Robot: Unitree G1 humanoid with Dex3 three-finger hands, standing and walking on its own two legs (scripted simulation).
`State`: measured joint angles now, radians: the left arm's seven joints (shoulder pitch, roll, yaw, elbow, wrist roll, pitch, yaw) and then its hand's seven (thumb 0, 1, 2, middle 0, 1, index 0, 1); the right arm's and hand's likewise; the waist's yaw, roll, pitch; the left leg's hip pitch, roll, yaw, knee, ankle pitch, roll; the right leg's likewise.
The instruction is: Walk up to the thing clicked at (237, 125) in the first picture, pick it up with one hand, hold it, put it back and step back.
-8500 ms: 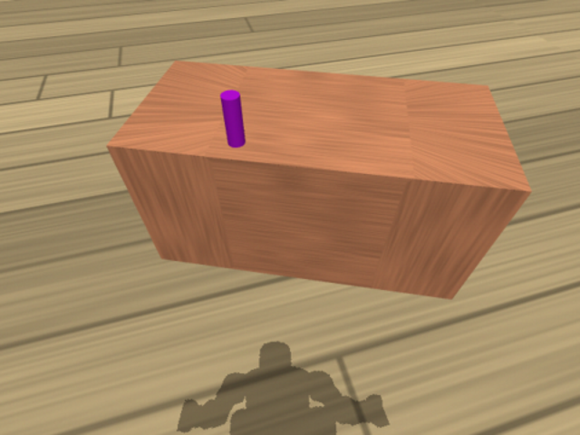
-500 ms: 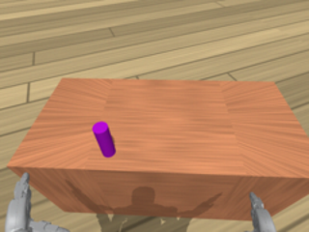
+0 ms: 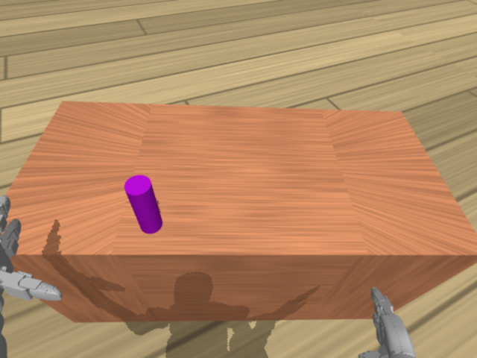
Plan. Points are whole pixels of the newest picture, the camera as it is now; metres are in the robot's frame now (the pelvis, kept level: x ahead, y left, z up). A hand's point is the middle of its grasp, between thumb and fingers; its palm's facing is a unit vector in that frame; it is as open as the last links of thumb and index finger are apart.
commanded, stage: go down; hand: left
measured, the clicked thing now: (145, 206) +0.45 +0.20 -0.08
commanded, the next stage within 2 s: none
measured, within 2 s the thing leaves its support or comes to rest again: neither
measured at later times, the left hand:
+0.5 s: hand (23, 235) +0.32 +0.35 +0.03, palm faces +0.25 -0.96 -0.08, open 17.4 cm
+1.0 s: hand (15, 217) +0.35 +0.37 +0.04, palm faces +0.20 -0.98 -0.01, open 17.6 cm
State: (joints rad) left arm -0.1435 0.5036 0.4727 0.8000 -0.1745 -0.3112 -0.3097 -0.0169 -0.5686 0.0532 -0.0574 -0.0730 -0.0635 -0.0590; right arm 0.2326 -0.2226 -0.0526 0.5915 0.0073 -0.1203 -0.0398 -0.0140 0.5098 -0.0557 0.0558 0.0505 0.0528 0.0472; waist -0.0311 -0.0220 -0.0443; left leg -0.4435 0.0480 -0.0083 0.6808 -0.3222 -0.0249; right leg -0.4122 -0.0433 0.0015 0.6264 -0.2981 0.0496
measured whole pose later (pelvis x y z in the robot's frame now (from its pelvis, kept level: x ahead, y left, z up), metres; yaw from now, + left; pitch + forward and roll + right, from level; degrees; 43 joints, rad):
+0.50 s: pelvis +0.01 +0.00 -0.02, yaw +1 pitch +9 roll -2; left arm -0.27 0.58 0.57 0.88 -0.22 -0.34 -0.45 -0.02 -0.53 0.08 -0.05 -0.06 -0.05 -0.06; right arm 0.26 -0.22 -0.02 0.51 0.01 -0.14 -0.05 -0.01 0.49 -0.07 0.06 0.05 0.05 0.05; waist -0.05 -0.03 -0.09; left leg -0.61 0.05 -0.03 0.85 -0.40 -0.03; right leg -0.57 -0.04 -0.01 0.79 -0.38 0.05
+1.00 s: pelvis +0.00 +0.00 -0.04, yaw +0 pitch +14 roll -3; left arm -0.40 0.71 0.66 0.97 -0.25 -0.33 -0.58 -0.02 -0.57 0.06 -0.06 -0.05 -0.05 -0.05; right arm 0.34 -0.26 0.03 0.32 0.00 -0.19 -0.06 -0.01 0.50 -0.06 0.06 0.05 0.05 0.05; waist -0.09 -0.04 -0.12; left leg -0.78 0.06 -0.04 0.99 -0.45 -0.02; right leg -0.73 -0.03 -0.01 0.91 -0.42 0.06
